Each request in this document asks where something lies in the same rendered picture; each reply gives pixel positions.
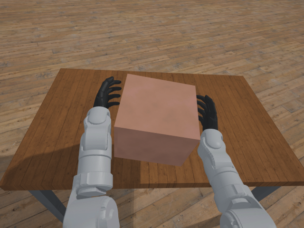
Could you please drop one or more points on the robot left upper arm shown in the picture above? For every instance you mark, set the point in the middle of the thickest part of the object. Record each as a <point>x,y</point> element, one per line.
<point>96,212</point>

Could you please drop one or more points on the robot right upper arm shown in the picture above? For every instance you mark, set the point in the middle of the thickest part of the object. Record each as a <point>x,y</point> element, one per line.
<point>246,218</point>

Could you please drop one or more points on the table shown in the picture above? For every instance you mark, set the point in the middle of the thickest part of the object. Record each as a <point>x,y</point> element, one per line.
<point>47,157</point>

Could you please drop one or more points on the left robot hand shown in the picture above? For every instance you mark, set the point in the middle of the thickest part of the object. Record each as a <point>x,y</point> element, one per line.
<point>103,96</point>

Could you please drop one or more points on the carton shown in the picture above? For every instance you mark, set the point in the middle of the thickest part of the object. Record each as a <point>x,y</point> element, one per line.
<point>157,121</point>

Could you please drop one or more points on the right robot hand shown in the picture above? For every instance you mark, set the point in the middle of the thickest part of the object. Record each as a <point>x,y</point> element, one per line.
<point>209,119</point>

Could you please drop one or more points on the robot left forearm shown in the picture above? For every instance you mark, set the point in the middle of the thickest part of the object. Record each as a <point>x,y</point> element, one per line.
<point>94,176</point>

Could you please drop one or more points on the robot right forearm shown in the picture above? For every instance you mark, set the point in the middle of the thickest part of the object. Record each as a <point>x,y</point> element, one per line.
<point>229,190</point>

